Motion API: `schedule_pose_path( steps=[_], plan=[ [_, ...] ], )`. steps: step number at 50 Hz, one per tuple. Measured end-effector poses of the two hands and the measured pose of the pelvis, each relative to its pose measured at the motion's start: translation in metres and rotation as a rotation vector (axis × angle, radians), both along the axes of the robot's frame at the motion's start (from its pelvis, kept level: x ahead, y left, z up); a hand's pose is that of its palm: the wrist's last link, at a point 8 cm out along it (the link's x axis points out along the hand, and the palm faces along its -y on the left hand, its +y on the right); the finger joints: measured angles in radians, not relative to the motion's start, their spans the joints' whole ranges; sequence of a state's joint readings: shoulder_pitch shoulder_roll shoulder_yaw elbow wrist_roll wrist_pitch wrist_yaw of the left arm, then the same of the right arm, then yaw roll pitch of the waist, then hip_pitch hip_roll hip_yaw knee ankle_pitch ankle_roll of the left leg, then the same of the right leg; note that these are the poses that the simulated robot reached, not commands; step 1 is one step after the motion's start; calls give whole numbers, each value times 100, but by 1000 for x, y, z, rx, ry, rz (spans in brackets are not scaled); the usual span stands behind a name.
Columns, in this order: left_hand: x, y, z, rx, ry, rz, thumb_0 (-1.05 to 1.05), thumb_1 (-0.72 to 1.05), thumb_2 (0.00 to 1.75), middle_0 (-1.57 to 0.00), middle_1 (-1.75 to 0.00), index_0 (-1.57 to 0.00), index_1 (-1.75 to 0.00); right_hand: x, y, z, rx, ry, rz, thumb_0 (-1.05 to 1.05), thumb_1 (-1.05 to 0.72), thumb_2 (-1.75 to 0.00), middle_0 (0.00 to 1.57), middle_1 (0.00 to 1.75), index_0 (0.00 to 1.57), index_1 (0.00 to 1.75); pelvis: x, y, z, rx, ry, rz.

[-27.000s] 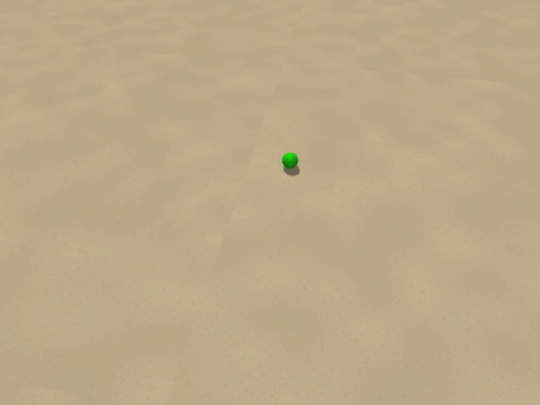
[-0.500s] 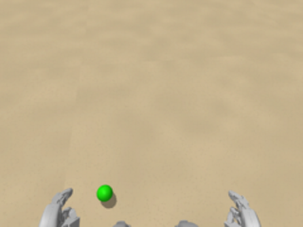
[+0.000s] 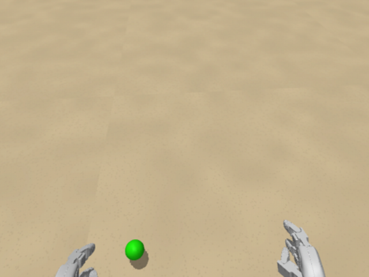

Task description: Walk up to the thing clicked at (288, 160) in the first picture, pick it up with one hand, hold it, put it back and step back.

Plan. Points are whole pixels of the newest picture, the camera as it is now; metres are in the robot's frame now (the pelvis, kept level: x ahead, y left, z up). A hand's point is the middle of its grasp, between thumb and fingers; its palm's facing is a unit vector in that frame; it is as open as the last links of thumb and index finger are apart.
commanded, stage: home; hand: left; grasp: from above
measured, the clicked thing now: (134, 249) +0.41 +0.23 -0.67
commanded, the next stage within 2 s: stand in 1.66 s
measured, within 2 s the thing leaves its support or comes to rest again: neither
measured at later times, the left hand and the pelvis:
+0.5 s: hand out of the picture +0.16 +0.18 -0.05, palm faces +0.04 -0.98 -0.20, open 7.4 cm; pelvis +0.00 +0.01 +0.00, yaw -1 degrees
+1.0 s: hand out of the picture +0.16 +0.18 -0.05, palm faces +0.04 -0.98 -0.20, open 7.4 cm; pelvis +0.00 +0.00 +0.00, yaw -1 degrees
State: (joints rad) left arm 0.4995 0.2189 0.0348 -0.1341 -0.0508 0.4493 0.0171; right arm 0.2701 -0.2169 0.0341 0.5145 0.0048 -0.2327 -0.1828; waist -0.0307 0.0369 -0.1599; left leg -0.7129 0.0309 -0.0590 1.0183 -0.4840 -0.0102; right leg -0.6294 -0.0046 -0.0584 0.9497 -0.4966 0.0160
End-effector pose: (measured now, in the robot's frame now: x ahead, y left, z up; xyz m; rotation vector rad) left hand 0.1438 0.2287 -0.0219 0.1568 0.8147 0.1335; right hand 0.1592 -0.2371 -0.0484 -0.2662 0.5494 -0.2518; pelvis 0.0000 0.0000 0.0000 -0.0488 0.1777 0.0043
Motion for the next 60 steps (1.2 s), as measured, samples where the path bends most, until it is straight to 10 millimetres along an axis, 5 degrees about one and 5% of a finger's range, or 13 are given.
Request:
schedule_pose_path(
  steps=[24,60],
  plan=[
    [1,5,2,7,-8,-19,1,90,90,-20,-30,-20,-30,-22,4,-8,10,48,-30,1,-90,-90,21,30,21,30,-4,6,0,-3,-12,-9],
    [5,3,2,11,-4,-23,1,90,90,-20,-30,-20,-30,-14,0,-8,5,39,-31,1,-90,-90,21,30,21,30,1,4,0,-1,-4,-11]
  ],
)
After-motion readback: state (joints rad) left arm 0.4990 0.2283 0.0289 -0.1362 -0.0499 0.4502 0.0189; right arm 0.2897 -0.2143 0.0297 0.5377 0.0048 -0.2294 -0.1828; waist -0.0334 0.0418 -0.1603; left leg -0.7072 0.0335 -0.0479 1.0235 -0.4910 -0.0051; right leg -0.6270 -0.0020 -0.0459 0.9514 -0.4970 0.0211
